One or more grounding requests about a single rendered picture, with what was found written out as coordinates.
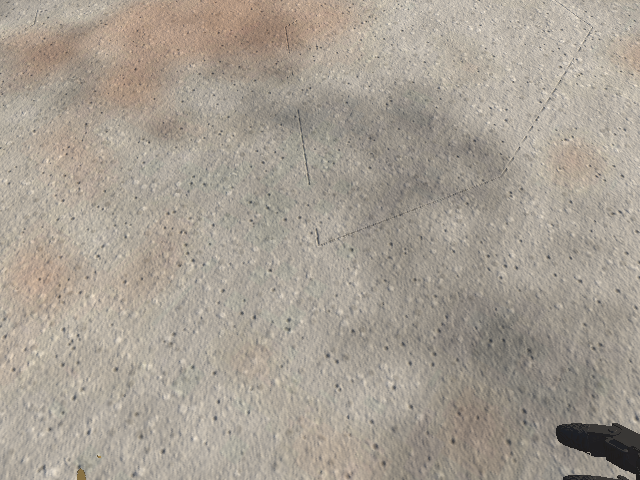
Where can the right robot hand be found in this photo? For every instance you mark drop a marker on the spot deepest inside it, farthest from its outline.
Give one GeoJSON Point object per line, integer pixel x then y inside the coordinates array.
{"type": "Point", "coordinates": [620, 446]}

